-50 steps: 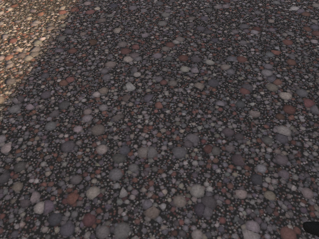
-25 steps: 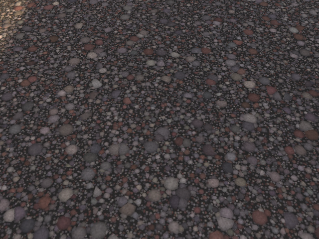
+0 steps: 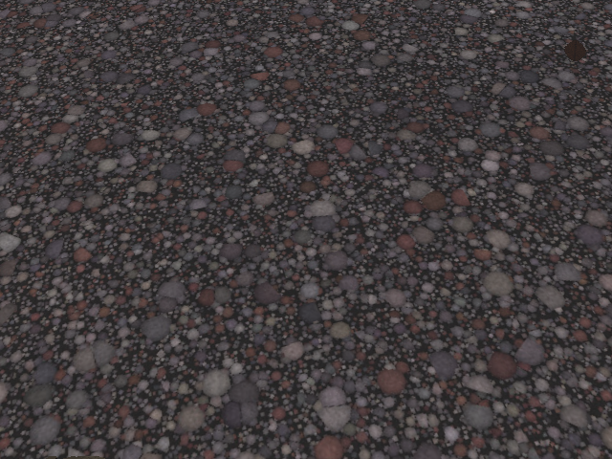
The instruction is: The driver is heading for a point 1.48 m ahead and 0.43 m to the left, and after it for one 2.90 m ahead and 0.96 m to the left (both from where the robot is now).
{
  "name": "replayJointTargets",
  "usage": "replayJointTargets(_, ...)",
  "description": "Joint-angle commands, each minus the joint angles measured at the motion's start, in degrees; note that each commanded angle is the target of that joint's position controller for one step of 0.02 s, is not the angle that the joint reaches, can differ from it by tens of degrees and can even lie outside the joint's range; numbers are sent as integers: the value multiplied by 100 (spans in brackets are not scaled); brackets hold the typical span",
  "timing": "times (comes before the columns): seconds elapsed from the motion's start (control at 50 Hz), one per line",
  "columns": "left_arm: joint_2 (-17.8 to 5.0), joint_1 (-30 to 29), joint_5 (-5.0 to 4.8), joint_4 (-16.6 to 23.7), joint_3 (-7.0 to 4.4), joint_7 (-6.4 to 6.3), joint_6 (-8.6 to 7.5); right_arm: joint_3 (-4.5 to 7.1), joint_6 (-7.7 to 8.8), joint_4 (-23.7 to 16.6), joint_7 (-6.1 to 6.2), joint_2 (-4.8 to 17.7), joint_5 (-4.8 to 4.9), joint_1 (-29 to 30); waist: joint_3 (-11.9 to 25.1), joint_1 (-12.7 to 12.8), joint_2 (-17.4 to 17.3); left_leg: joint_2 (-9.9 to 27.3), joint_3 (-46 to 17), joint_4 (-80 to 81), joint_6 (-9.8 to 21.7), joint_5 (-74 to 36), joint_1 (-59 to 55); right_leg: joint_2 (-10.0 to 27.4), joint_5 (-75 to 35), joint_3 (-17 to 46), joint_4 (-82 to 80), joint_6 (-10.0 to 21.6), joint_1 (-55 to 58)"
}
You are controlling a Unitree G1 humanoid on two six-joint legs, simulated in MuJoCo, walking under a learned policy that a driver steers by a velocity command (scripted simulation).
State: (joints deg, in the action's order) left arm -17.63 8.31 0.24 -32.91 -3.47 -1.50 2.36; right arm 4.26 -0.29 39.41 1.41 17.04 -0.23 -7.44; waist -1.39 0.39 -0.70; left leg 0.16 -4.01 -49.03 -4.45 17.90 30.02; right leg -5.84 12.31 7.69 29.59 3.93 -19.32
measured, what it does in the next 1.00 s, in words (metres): steps to the left, turning left: left foot, then left foot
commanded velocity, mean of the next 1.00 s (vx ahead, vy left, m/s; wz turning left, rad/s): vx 0.35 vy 0.00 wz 0.41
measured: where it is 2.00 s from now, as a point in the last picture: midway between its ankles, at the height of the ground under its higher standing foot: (158, 255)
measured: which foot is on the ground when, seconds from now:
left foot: up 0.00-0.10, down 0.12-0.36, up 0.38-0.82, down 0.84-1.00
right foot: down 0.00-0.86, up 0.88-1.00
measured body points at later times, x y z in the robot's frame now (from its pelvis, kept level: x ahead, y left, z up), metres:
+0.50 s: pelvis +0.02 +0.01 +0.00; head +0.06 +0.02 +0.45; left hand +0.07 +0.33 -0.09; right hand +0.27 -0.22 -0.09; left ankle -0.03 +0.14 -0.66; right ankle +0.01 -0.09 -0.74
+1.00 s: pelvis +0.17 +0.22 +0.00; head +0.18 +0.25 +0.45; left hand +0.05 +0.46 -0.14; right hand +0.41 +0.06 -0.10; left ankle +0.11 +0.28 -0.74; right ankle +0.18 +0.03 -0.63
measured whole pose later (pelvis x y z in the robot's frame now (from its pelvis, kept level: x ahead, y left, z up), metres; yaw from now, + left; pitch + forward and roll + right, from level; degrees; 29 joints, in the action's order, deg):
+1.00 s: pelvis +0.17 +0.22 +0.00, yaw +29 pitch +1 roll +0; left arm -15.9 22.7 0.6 -47.3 -2.8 2.1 -2.0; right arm 1.5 2.4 41.1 -1.1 15.0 -2.4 -14.0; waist -1.2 2.8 1.9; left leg -0.2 6.4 -30.5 3.1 18.1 13.9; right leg 4.7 15.1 3.6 70.4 3.3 -26.2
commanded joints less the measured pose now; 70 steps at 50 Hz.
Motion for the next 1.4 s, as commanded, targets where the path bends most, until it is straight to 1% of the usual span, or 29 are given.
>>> replayJointTargets(0.02,-838,-17,35,335,-206,44,-49,79,131,-475,-25,448,25,268,603,197,911,55,54,392,57,214,-331,1560,-807,1544,-727,947,513)
replayJointTargets(0.1,-130,21,104,70,92,121,-165,-62,214,-297,-161,154,-26,-117,694,-39,699,176,123,2457,274,-1314,-1960,1246,-631,916,-486,455,290)
replayJointTargets(0.14,-425,575,241,18,-24,106,-272,116,203,-585,-125,1071,-53,250,506,551,-494,919,-969,2319,879,-2862,-1793,389,580,98,219,-100,170)
replayJointTargets(0.16,-445,352,245,79,-45,59,-286,133,185,-549,-134,987,7,306,446,481,-1095,1066,-1430,2603,1276,-2068,-1288,282,568,-293,322,-353,428)
replayJointTargets(0.26,-271,-137,51,261,-159,10,-235,247,138,-643,-44,1023,137,-140,508,69,-1135,1093,-2321,2477,1580,-2394,-1763,107,888,-478,806,-329,-109)
replayJointTargets(0.34,-308,511,-1,24,-269,98,-306,249,-54,-930,10,761,241,318,916,300,-592,506,-1990,1655,1099,-1943,-1100,678,-181,-156,-397,-136,1102)
replayJointTargets(0.36,-757,378,76,-14,-389,93,-267,208,-80,-1039,1,614,272,173,659,24,768,-166,-1005,886,648,-638,-32,1519,-1311,729,-673,338,1469)
replayJointTargets(0.38,-750,279,179,49,-396,97,-280,230,-59,-983,-25,672,180,-86,644,6,1628,-493,-385,-199,338,1511,735,2621,-2759,1786,-940,1059,1813)
replayJointTargets(0.4,-537,253,162,124,-315,66,-311,353,-51,-889,-58,959,111,-205,691,-15,1075,-126,-384,-1488,146,1850,969,3054,-3516,1797,-872,1378,1855)
replayJointTargets(0.44,-420,-204,60,185,-273,-26,-316,368,-166,-729,-86,868,193,-288,447,-214,351,177,-253,-2073,-37,1172,1057,2503,-3225,724,-797,1036,1631)
replayJointTargets(0.52,-734,681,-13,-100,-349,-119,-417,182,-157,-1031,-261,611,287,453,252,452,754,506,185,-1711,10,12,1890,2260,1347,440,-1924,731,2184)
replayJointTargets(0.66,-935,1186,7,-476,-406,-4,-676,42,95,-1227,-378,391,256,874,-227,617,570,773,213,-920,203,-455,2239,2539,1304,-453,-2337,540,2593)
replayJointTargets(0.68,-706,1548,298,-663,-268,134,-692,36,-134,-1207,-617,452,-443,1099,-314,677,468,523,524,-635,308,-469,1838,2454,1368,-934,-2392,357,2301)
replayJointTargets(0.74,-781,1516,292,-819,-253,168,-723,-24,-136,-1227,-834,346,-243,1257,-615,596,930,427,754,221,602,-415,891,2345,1170,-1516,-2546,173,1593)
replayJointTargets(0.8,-997,1654,207,-1062,-250,132,-634,-52,-41,-1072,-761,386,-305,1055,-572,376,885,18,1149,981,992,219,-207,2505,-667,-1862,-2196,238,1572)
replayJointTargets(0.84,-1093,1555,62,-1214,-200,125,-585,81,70,-482,-566,539,-333,-747,310,-704,452,-606,1292,1670,1259,15,-2741,2237,-3939,-2383,216,293,939)
replayJointTargets(0.86,-863,1423,67,-1063,-88,185,-595,228,121,-115,-437,934,-390,-2117,1249,-1408,-274,158,215,1818,1286,947,-4830,1858,-2277,-2272,2316,209,-553)
replayJointTargets(0.88,-58,1128,25,-558,78,307,-647,351,190,-161,-301,1890,-354,-2437,1763,-1293,-2097,2084,-2756,3052,1390,3415,-5525,796,2298,-1291,4386,6,-2414)
replayJointTargets(0.9,-523,334,-20,-442,-45,261,-668,323,237,-257,-214,1784,-332,-2170,1338,-1514,-831,2224,-3330,3635,1110,2867,-4602,434,1582,222,5010,122,-2879)
replayJointTargets(0.92,-522,508,-108,-469,-81,266,-681,215,229,-57,-165,1420,-346,-1851,588,-976,-414,2180,-2306,3396,996,1908,-4019,724,818,200,4959,194,-3011)
replayJointTargets(0.96,-415,1260,11,-941,-69,350,-594,25,325,-52,-191,771,-202,-1034,124,-154,-465,1584,-1116,3623,777,807,-2941,1174,101,-185,4263,26,-2318)
replayJointTargets(1.0,-262,1630,78,-1264,-45,452,-378,-109,456,-29,-184,367,-135,-820,39,71,-740,1323,-368,3922,623,209,-2411,1284,-225,-330,4335,-124,-1898)
replayJointTargets(1.18,12,-341,41,-739,135,648,-327,-177,695,776,-113,208,-136,-1742,-877,-44,-217,980,1790,4392,355,-3909,-3125,957,-1490,-1387,2691,232,-2858)
replayJointTargets(1.28,-366,462,-2,-813,121,596,-215,-55,543,783,219,978,-197,-1450,83,771,-679,1284,2097,2541,173,-9187,-3783,89,-905,-2159,1552,727,-502)
replayJointTargets(1.32,-974,2782,27,-1484,-182,457,-195,54,365,518,223,1259,-289,-707,938,1882,-548,1385,1776,-519,360,-8747,-2813,12,-14,-1497,1226,1165,1838)
replayJointTargets(1.34,-1116,3032,-58,-1658,-324,332,-247,29,331,511,66,1009,-214,-470,754,1896,310,481,1813,-3006,473,-3978,-1649,251,-109,-911,407,1464,2661)
replayJointTargets(1.36,-1283,2357,-107,-1655,-349,269,-219,-283,469,193,-59,-47,-352,-298,79,1036,1414,-417,1264,-4841,510,946,595,742,-957,405,977,1651,2843)
replayJointTargets(1.38,-1556,1881,5,-1388,-372,254,-212,-353,625,-484,-112,-36,-178,-580,923,500,1491,-480,10,-5287,342,1021,2021,1600,270,3086,-371,2686,3625)
replayJointTargets(1.4,-1214,1785,62,-1246,-351,210,-230,-368,793,-501,-147,341,-275,-432,663,508,496,-121,-323,-4627,465,649,2256,1971,1874,3944,-1598,2477,3232)
Keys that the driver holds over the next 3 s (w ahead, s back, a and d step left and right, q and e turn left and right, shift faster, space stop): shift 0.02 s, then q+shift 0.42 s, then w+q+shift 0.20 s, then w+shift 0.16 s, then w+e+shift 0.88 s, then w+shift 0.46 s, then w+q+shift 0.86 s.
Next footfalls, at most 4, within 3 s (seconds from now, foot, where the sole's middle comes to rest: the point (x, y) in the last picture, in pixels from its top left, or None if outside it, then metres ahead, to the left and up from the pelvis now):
0.12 left None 0.07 0.15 -0.77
0.84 left None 0.15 0.31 -0.77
1.34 right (161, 409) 0.57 0.39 -0.77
1.74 left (110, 258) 0.99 0.60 -0.77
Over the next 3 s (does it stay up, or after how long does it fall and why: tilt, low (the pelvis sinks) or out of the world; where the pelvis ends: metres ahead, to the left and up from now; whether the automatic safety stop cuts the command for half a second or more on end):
stays up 1.92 0.30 -0.01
